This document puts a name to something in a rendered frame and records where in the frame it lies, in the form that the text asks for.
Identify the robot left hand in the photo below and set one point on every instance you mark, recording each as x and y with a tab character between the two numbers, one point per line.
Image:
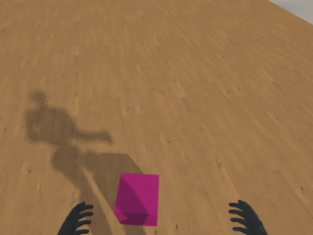
71	223

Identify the carton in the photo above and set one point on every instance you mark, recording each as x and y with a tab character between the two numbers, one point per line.
137	199

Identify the robot right hand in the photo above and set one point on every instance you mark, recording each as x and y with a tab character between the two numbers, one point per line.
251	220

